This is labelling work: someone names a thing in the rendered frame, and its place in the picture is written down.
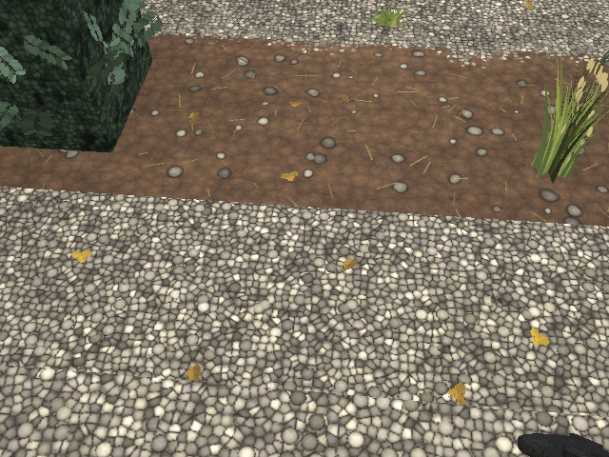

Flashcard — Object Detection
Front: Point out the robot right hand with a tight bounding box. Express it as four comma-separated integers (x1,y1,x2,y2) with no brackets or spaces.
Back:
518,433,609,457

